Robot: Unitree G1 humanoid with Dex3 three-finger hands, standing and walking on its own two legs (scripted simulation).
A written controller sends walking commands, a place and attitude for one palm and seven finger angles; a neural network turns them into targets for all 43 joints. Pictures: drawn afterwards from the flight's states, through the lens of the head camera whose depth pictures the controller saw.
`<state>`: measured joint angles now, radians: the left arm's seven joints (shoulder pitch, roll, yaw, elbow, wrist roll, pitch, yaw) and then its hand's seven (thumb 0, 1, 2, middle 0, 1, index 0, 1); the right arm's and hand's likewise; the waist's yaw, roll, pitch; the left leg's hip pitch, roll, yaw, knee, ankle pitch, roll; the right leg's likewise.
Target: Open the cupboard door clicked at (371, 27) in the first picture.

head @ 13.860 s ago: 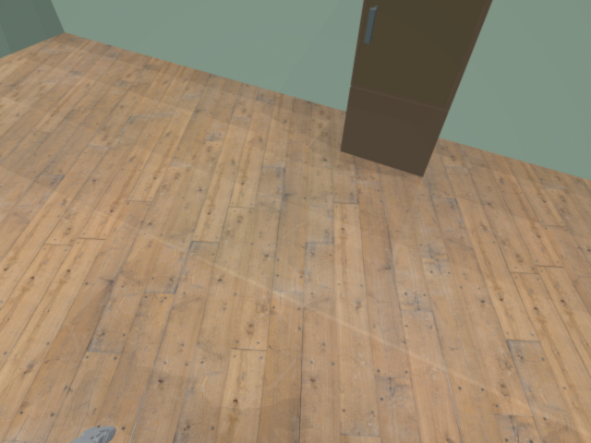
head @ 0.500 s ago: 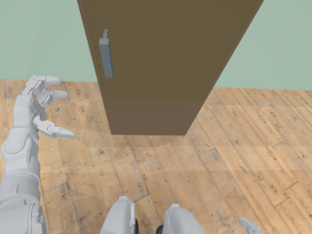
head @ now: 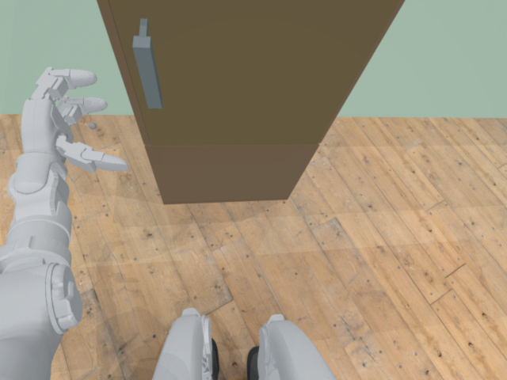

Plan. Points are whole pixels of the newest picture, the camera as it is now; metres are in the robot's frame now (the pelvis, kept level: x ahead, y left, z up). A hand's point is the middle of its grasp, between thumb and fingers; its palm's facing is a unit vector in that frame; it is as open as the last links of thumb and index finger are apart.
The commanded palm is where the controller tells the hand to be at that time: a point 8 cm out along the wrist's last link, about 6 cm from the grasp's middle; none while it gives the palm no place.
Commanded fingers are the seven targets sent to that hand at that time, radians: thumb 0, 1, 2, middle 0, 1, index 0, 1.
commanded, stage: move the hooked fingers beside the handle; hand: left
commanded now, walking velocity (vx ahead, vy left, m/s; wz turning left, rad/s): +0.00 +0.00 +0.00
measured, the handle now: (149, 66) +0.60 +0.16 +0.05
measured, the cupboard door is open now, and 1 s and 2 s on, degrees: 0 0 0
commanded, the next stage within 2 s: slide the fingers in behind the handle in 1.08 s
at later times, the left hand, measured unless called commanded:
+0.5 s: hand (112, 100) +0.54 +0.21 +0.04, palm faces +0.09 -1.00 -0.02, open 13.9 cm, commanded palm +0.51 +0.24 +0.04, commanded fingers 0.00 -0.50 0.30 -0.30 -1.20 -0.30 -1.20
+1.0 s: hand (112, 104) +0.53 +0.21 +0.03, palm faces +0.09 -1.00 -0.01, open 13.9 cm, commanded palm +0.52 +0.24 +0.04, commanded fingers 0.00 -0.50 0.30 -0.30 -1.20 -0.30 -1.20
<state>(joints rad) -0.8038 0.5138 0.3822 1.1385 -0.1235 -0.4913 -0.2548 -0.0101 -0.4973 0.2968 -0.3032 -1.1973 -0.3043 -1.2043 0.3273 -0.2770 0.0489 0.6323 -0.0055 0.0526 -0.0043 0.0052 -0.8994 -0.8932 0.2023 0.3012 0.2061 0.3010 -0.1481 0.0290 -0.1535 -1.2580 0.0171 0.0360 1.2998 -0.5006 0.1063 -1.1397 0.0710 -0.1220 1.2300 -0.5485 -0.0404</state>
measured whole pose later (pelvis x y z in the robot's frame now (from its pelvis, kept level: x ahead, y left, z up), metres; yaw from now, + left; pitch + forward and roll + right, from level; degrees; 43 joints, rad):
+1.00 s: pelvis +0.01 -0.01 -0.01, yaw -1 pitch +29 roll -7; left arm -0.94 0.58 0.41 1.22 -0.07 -0.46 -0.21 -0.01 -0.50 0.30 -0.30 -1.20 -0.30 -1.20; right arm 0.33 -0.28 0.06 0.61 -0.02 0.09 0.02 0.00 -0.90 -0.89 0.20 0.30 0.21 0.30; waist -0.20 0.04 -0.15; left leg -1.33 0.04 0.01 1.35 -0.52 0.09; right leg -1.21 0.09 -0.14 1.26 -0.56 -0.06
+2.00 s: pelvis +0.01 -0.01 +0.00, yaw +0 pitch +28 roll -6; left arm -0.93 0.44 0.33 1.22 -0.05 -0.52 -0.04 -0.01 -0.50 0.30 -0.30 -1.20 -0.29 -1.21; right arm 0.36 -0.25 0.04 0.64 -0.04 0.09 0.06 0.00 -0.90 -0.89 0.20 0.30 0.21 0.30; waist -0.19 0.05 -0.17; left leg -1.30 0.02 0.02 1.32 -0.51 0.09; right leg -1.18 0.08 -0.13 1.25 -0.56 -0.05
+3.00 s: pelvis +0.01 -0.01 -0.01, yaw +1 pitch +29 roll -6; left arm -0.96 0.39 0.25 1.22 -0.06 -0.53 0.01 -0.01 -0.45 0.32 -0.26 -1.23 -0.30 -1.21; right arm 0.35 -0.25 0.03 0.66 -0.04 0.10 0.07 0.00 -0.90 -0.89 0.20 0.30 0.20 0.30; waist -0.18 0.05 -0.18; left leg -1.31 0.01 0.01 1.32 -0.52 0.09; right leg -1.19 0.07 -0.14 1.25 -0.58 -0.06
